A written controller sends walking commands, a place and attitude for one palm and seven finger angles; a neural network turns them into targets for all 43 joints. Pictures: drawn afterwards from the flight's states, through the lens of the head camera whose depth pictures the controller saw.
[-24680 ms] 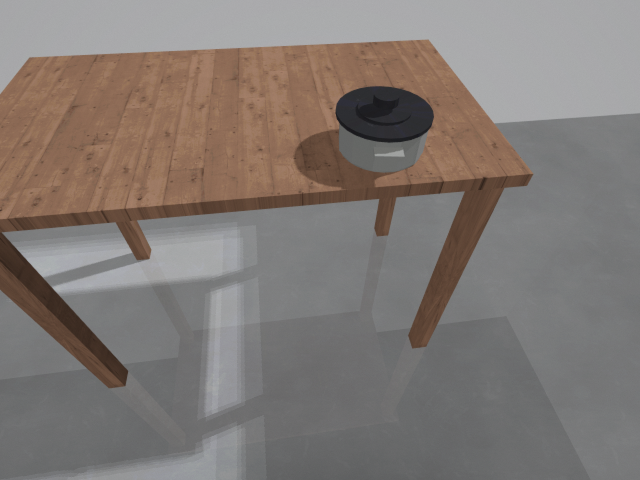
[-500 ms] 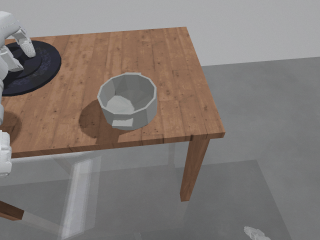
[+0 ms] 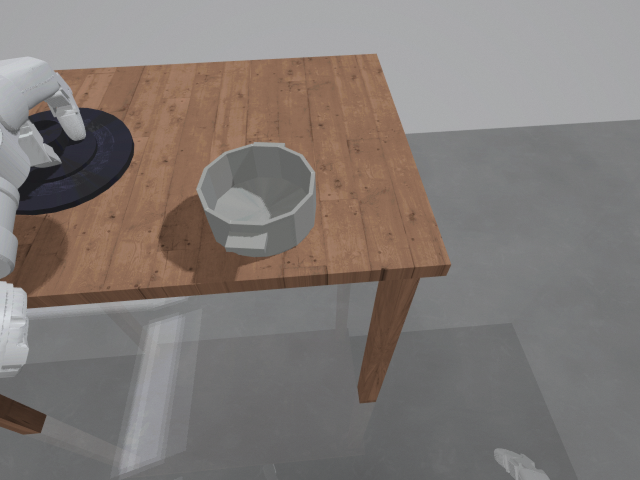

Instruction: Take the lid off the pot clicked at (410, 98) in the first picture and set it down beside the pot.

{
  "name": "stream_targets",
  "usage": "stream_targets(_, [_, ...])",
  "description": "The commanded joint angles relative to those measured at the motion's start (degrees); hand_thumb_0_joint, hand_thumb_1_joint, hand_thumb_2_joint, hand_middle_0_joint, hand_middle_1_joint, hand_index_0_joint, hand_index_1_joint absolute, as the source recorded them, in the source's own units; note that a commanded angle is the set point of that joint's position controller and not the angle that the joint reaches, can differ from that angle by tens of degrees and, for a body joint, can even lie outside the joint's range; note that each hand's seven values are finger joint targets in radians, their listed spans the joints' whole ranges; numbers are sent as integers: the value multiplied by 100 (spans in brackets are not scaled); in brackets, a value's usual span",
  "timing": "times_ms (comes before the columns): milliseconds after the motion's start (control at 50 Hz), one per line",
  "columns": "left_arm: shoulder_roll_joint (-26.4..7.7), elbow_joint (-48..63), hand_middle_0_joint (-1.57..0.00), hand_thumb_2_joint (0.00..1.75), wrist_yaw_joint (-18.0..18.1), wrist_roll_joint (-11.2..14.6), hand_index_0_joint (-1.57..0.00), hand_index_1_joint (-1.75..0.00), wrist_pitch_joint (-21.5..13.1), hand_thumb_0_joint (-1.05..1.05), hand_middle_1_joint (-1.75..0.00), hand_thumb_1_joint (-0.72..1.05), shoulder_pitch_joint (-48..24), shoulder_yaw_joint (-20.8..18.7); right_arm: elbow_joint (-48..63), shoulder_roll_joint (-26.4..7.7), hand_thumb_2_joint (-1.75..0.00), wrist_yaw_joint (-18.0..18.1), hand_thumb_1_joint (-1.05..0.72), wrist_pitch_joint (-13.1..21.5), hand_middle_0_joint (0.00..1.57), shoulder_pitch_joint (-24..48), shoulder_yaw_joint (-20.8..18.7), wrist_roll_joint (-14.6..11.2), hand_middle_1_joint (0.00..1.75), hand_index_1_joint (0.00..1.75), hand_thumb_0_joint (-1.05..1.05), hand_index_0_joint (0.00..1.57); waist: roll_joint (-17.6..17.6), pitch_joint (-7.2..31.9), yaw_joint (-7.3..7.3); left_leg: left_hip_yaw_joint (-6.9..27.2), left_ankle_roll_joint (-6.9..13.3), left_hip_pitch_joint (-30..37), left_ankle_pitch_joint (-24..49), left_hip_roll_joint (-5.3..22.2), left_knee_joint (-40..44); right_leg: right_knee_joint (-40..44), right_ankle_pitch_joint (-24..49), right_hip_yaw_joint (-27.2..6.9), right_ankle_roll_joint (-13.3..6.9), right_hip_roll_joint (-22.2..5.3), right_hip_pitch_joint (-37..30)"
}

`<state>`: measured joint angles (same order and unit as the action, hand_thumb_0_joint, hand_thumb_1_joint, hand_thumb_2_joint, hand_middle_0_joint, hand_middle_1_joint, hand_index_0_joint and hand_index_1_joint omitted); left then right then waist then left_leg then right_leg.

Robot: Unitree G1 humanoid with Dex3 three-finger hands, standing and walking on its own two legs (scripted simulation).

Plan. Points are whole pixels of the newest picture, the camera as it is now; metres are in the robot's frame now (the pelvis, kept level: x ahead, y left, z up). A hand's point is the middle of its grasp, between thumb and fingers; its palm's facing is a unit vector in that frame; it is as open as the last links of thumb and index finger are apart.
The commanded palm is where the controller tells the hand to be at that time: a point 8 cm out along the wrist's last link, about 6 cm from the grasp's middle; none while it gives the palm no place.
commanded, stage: lower the lid onto the table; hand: left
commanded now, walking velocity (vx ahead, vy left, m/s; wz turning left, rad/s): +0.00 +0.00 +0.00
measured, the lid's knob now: (44, 138) +0.46 +0.33 +0.19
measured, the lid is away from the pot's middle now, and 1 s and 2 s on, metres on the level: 0.24 0.24 0.24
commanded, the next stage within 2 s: open the fingers wide in 1.88 s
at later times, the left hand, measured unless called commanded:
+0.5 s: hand (64, 157) +0.45 +0.31 +0.17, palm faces -0.33 -0.11 -0.94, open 7.1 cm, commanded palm +0.44 +0.32 +0.25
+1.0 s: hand (64, 185) +0.44 +0.33 +0.13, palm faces -0.40 -0.13 -0.91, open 7.1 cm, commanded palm +0.44 +0.33 +0.21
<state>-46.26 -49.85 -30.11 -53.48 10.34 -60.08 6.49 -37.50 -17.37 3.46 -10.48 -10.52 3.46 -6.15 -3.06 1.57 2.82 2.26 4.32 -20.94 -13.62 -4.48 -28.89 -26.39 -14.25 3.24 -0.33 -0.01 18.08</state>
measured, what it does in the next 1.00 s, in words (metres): stands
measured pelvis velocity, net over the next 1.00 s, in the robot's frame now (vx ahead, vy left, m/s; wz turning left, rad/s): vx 0.01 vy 0.01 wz -0.01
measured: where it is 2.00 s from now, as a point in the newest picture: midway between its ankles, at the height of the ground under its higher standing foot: outside the picture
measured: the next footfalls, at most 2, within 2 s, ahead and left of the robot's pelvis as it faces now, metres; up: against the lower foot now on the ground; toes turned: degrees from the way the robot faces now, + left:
none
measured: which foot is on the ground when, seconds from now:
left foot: down 0.00-1.00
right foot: down 0.00-1.00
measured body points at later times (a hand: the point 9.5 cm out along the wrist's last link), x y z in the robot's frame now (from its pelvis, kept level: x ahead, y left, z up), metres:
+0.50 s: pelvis +0.00 +0.00 +0.00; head +0.05 -0.01 +0.45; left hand +0.46 +0.31 +0.23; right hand +0.10 -0.26 -0.13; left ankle +0.00 +0.07 -0.74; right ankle -0.01 -0.12 -0.74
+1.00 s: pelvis +0.01 +0.01 +0.00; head +0.06 +0.01 +0.44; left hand +0.46 +0.33 +0.19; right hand +0.10 -0.26 -0.12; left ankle +0.00 +0.07 -0.74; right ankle -0.01 -0.12 -0.74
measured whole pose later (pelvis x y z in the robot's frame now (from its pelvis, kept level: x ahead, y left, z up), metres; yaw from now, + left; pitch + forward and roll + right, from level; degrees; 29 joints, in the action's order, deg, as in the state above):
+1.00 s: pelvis +0.01 +0.01 +0.00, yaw -1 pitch +8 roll -2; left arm -45.7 -54.1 -27.3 -52.8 2.7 -53.6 3.8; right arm -37.5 -17.1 4.0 -12.3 -11.8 2.8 -5.8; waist -2.5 1.8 3.9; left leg 1.6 5.0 -23.6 -15.1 -4.3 -31.3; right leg -27.3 -14.7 2.6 0.3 0.2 20.3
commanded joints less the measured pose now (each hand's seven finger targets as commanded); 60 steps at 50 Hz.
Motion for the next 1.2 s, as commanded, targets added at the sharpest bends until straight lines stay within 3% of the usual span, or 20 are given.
stream_targets(0, [-1782, 1204, -83, 97, 358, -37, -89, -105, -58, 0, -102, 66, -3073, -513, 646, -834, -90, 35, -90, 194, 20, 167, -291, 31, 30, 30, 0, 20, -569, 2401, 95, 409, -64, 1784, 2524, 215, 41, 188, 1205, -89, -299, 168, -158])
stream_targets(60, [-2122, 1161, -83, 97, 370, -80, -89, -105, -113, 0, -102, 66, -3122, -790, 599, -813, -90, 35, -90, 137, 20, 140, -283, 21, 30, 30, 0, 20, -196, 2504, 36, 325, -2, 1506, 2272, 204, 65, 132, 1376, -131, -250, 138, -479])
stream_targets(100, [-1603, 1265, -83, 97, 348, 20, -89, -105, -128, 0, -102, 66, -3063, -361, 670, -815, -90, 35, -90, 151, 20, 230, -286, 13, 30, 30, 0, 20, -498, 2461, 113, 354, -34, 1692, 2543, 219, 30, 144, 1361, -103, -276, 138, -276])
stream_targets(260, [-2124, 955, -83, 97, 428, -77, -89, -105, -244, 0, -102, 66, -3040, -805, 579, -830, -90, 66, -90, 98, 20, 89, -294, 38, 30, 30, 0, 20, -289, 2426, 53, 313, 2, 1483, 2268, 202, 42, 109, 1353, -126, -255, 160, -401])
stream_targets(300, [-1964, 1053, -83, 97, 432, -20, -89, -105, -295, 0, -102, 66, -3013, -659, 640, -847, -90, 78, -90, 108, 20, 154, -286, 32, 30, 30, 0, 20, -512, 2484, 86, 358, -39, 1613, 2538, 222, 22, 102, 1393, -98, -285, 166, -316])
stream_targets(360, [-2045, 864, -83, 97, 473, -80, -89, -105, -351, 0, -102, 66, -2985, -767, 563, -824, -90, 76, -90, 79, 20, 43, -303, 33, 30, 30, 0, 20, -349, 2446, 91, 360, -30, 1539, 2349, 224, 18, 93, 1277, -105, -254, 181, -290])
stream_targets(400, [-1819, 1251, -83, 97, 464, 2, -89, -105, -392, 0, -102, 66, -2992, -597, 669, -838, -90, 65, -90, 110, 20, 120, -326, 36, 30, 30, 0, 20, -615, 2652, 101, 417, -69, 1833, 2715, 243, -18, 87, 1315, -94, -281, 184, -191])
stream_targets(420, [-2055, 1370, -83, 97, 498, -39, -89, -105, -409, 0, -102, 66, -2942, -836, 632, -827, -90, 52, -90, 117, 20, 47, -349, 59, 30, 30, 0, 20, -612, 2857, 52, 431, -75, 1947, 2887, 256, -73, 59, 1372, -132, -250, 180, -253])
stream_targets(480, [-2122, 679, -83, 97, 470, -28, -89, -105, -420, 0, -102, 66, -2514, -913, 590, -835, -90, 66, -90, 57, 20, 5, -308, 41, 30, 30, 0, 20, -197, 2370, 67, 288, -15, 1380, 2449, 218, -42, 76, 1457, -122, -224, 175, -399])
stream_targets(540, [-1993, 796, -83, 97, 473, -3, -89, -105, -423, 0, -102, 66, -2749, -752, 592, -860, -90, 67, -90, 6, 20, 27, -329, 20, 30, 30, 0, 20, -184, 2307, 109, 287, -6, 1345, 2298, 238, 9, 83, 1371, -108, -229, 176, -324])
stream_targets(600, [-1655, 1117, -83, 97, 480, 41, -89, -105, -463, 0, -102, 66, -2724, -497, 656, -865, -90, 65, -90, 57, 20, 52, -354, 36, 30, 30, 0, 20, -675, 2504, 153, 396, -73, 1871, 2990, 264, -94, 85, 1400, -84, -269, 213, -8])
stream_targets(640, [-2146, 1014, -83, 97, 537, -43, -89, -105, -536, 0, -102, 66, -2664, -927, 593, -875, -90, 61, -90, 44, 20, -66, -357, 68, 30, 30, 0, 20, -566, 2613, 101, 426, -104, 1792, 2863, 270, -114, 41, 1308, -89, -248, 224, -88])
stream_targets(720, [-2173, 1036, -83, 97, 548, 24, -89, -105, -598, 0, -102, 66, -2561, -986, 610, -852, -90, 76, -90, 19, 20, -52, -360, 55, 30, 30, 0, 20, -444, 2694, 89, 382, -68, 1712, 2845, 259, -133, 22, 1442, -126, -231, 199, -232])
stream_targets(780, [-2052, 598, -83, 97, 545, 1, -89, -105, -621, 0, -102, 66, -2475, -868, 565, -858, -90, 94, -90, -11, 20, -97, -351, 51, 30, 30, 0, 20, -294, 2402, 143, 316, -31, 1471, 2496, 227, -114, 56, 1381, -100, -227, 215, -165])
stream_targets(820, [-2172, 891, -83, 97, 576, 11, -89, -105, -676, 0, -102, 66, -2545, -962, 584, -863, -90, 92, -90, -14, 20, -90, -361, 55, 30, 30, 0, 20, -486, 2580, 106, 364, -74, 1621, 2708, 259, -133, 18, 1385, -106, -236, 214, -153])
stream_targets(900, [-1796, 892, -83, 97, 566, 77, -89, -105, -765, 0, -102, 66, -2355, -683, 614, -873, -90, 97, -90, 2, 20, -85, -373, 50, 30, 30, 0, 20, -712, 2521, 185, 406, -132, 1851, 3029, 287, -188, 43, 1324, -52, -265, 251, 134])
stream_targets(960, [-2085, 865, -83, 97, 596, 76, -89, -105, -831, 0, -102, 66, -2374, -964, 552, -867, -90, 99, -90, -32, 20, -173, -385, 67, 30, 30, 0, 20, -470, 2606, 157, 381, -88, 1724, 2771, 267, -183, 23, 1357, -79, -232, 236, -2])
stream_targets(1000, [-1850, 963, -83, 97, 565, 158, -89, -105, -861, 0, -102, 66, -2348, -753, 611, -889, -90, 110, -90, -29, 20, -79, -381, 49, 30, 30, 0, 20, -617, 2578, 191, 383, -113, 1773, 3002, 270, -202, 22, 1441, -59, -260, 237, 49])
stream_targets(1020, [-2101, 965, -83, 97, 599, 104, -89, -105, -871, 0, -102, 66, -2296, -1004, 579, -866, -90, 89, -90, -36, 20, -151, -398, 78, 30, 30, 0, 20, -538, 2656, 128, 410, -119, 1763, 2957, 289, -217, -12, 1362, -83, -227, 240, 10])
stream_targets(1180, [-1932, 545, -83, 97, 673, 57, -89, -105, -1022, 0, -102, 66, -2306, -854, 509, -861, -90, 121, -90, -80, 20, -231, -390, 64, 30, 30, 0, 20, -485, 2344, 184, 354, -85, 1509, 2418, 270, -188, 9, 1140, -54, -239, 262, 182])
